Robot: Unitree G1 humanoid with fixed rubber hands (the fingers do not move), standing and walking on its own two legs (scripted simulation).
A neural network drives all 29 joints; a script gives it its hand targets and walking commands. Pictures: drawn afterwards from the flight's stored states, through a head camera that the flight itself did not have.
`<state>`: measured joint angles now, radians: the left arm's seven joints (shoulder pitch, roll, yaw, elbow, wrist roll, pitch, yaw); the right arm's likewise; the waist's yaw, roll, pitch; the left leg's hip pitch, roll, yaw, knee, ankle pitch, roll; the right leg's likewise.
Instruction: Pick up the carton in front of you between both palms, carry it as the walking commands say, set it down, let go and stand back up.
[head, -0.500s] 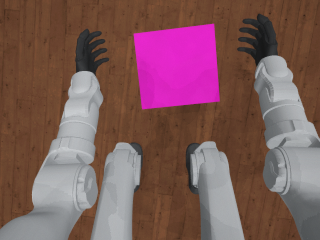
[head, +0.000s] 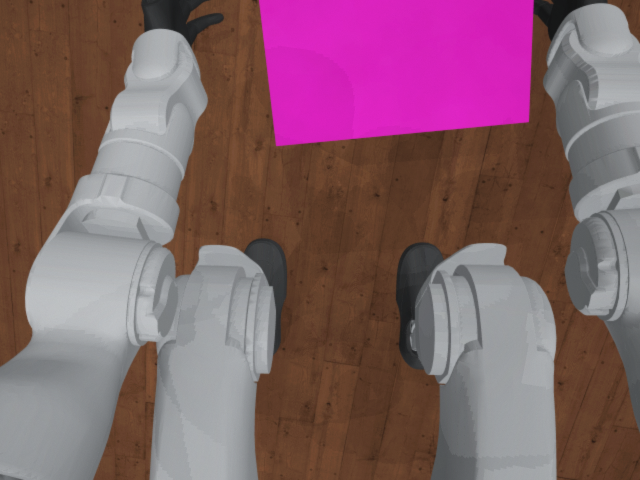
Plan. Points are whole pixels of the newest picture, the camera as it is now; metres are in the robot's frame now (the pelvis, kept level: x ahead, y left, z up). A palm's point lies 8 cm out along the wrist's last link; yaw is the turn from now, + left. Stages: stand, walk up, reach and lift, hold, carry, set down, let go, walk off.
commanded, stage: reach and lift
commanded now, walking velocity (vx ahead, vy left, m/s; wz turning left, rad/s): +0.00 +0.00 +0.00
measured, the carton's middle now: (381, 40) +0.52 -0.06 -0.25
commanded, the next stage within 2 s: none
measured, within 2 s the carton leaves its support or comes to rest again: leaves its support in 0.76 s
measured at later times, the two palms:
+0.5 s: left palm (207, 22) +0.53 +0.10 -0.18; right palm (551, 1) +0.52 -0.21 -0.19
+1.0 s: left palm (173, 13) +0.51 +0.10 -0.09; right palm out of the picture +0.50 -0.21 -0.10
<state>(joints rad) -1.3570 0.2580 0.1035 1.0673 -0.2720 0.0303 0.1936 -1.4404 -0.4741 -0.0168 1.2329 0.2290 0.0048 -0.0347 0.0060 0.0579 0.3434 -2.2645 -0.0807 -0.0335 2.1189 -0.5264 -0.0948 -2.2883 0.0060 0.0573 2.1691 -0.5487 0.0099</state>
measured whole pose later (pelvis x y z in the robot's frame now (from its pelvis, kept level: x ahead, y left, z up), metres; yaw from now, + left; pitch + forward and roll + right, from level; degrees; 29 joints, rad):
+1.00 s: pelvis +0.00 +0.01 +0.01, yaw -3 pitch +39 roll +2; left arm -1.08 0.02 0.38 0.75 -0.07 0.16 0.20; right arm -1.22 -0.25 -0.11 0.94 0.07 0.22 -0.09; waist -0.01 0.08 0.06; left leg -2.24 -0.12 -0.07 2.10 -0.55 -0.11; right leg -2.26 0.07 0.07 2.12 -0.54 0.06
